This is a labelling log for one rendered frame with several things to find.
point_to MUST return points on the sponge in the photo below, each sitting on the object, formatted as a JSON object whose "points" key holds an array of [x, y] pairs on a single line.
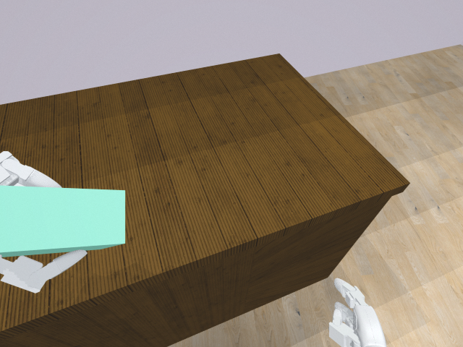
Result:
{"points": [[45, 220]]}

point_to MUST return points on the left robot hand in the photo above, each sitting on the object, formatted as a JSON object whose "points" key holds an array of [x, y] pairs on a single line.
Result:
{"points": [[24, 272]]}

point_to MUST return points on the table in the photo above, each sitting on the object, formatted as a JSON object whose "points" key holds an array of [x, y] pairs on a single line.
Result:
{"points": [[243, 184]]}

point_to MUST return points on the right robot hand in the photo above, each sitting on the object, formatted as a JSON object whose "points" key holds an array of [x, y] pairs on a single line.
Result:
{"points": [[362, 327]]}

